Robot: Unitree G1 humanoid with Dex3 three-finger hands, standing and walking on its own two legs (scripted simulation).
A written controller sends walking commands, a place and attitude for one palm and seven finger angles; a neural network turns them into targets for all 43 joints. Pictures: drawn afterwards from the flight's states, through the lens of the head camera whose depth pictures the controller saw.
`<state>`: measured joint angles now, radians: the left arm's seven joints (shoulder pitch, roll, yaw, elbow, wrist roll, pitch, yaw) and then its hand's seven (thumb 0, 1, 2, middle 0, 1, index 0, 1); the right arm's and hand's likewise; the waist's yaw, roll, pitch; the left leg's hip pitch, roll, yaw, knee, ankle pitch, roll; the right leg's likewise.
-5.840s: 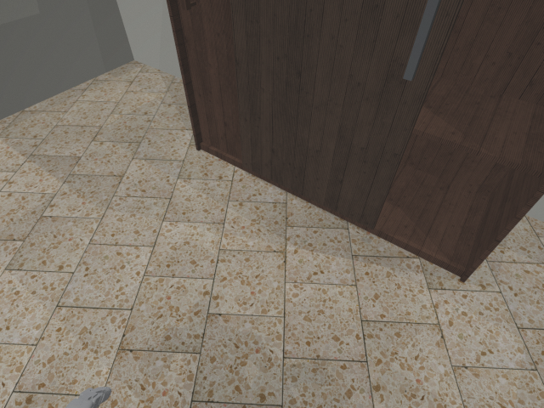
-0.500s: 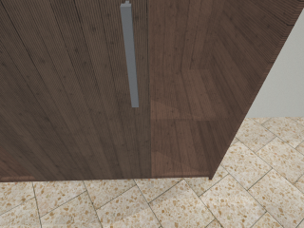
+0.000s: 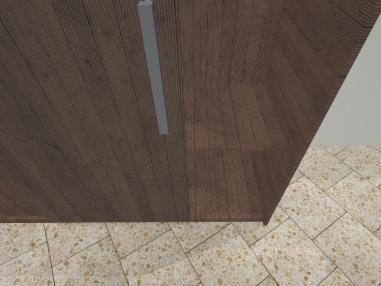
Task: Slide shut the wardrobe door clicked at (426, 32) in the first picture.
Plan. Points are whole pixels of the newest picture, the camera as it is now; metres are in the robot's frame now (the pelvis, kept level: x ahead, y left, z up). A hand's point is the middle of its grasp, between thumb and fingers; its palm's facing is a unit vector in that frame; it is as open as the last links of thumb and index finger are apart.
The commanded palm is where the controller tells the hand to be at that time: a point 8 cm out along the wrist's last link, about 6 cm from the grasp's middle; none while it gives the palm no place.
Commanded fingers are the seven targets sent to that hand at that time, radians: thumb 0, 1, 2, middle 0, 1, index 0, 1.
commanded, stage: come to a stop and stand still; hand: left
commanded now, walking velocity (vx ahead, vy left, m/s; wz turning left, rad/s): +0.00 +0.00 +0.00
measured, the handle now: (158, 76) +0.54 +0.11 +0.18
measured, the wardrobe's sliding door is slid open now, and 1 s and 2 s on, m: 0.40 0.40 0.40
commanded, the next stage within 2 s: look again from close up in 0.42 s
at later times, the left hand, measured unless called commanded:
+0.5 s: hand out of the picture -0.02 +0.14 -0.18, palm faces +0.07 -0.98 -0.19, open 7.4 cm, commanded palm none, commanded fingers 0.00 0.90 0.90 -0.20 -0.30 -0.20 -0.30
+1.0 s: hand out of the picture +0.01 +0.23 -0.18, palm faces -0.02 -0.98 -0.21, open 7.4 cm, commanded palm none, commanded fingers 0.00 0.90 0.90 -0.20 -0.30 -0.20 -0.30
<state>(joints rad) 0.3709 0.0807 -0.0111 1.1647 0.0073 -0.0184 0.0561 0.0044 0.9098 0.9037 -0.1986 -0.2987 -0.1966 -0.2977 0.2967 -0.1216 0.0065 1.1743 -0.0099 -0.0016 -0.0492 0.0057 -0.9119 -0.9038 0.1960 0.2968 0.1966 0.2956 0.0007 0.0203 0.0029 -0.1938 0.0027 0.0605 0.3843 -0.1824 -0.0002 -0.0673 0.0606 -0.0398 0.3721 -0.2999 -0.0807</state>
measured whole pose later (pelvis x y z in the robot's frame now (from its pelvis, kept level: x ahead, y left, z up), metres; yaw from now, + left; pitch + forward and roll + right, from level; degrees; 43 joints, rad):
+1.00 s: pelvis -0.01 +0.05 -0.01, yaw -2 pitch -1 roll -1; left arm 0.30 0.16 -0.01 1.03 0.02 0.00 0.05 0.00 0.91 0.90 -0.20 -0.30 -0.20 -0.30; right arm 0.31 -0.16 0.02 1.06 -0.02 -0.01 -0.03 0.01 -0.93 -0.90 0.20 0.30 0.20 0.30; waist 0.00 0.01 -0.01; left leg -0.24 -0.08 0.08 0.50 -0.25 0.11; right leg -0.15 0.02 0.00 0.50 -0.34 -0.02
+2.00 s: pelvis +0.00 +0.06 +0.00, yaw -1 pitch +0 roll +0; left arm 0.31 0.15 -0.02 1.11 0.01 0.00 0.05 0.00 0.91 0.90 -0.20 -0.30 -0.20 -0.30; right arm 0.28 -0.15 0.03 1.14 -0.01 -0.03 -0.04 0.00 -0.91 -0.90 0.20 0.30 0.20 0.30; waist 0.00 -0.02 0.01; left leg -0.19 -0.11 0.07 0.39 -0.21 0.12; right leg -0.11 0.00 -0.01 0.43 -0.32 -0.01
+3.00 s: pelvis +0.09 -0.04 -0.01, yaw +2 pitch +0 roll +2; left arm 0.37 0.10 0.00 1.10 0.02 0.01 0.05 0.01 0.91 0.90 -0.20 -0.30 -0.20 -0.30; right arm 0.13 -0.12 0.01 1.02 -0.01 -0.02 -0.06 0.00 -0.91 -0.90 0.20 0.30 0.20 0.30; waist 0.05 -0.04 0.06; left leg -0.30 -0.02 0.11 0.52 -0.22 0.05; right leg -0.25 0.01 -0.04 0.74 -0.52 0.00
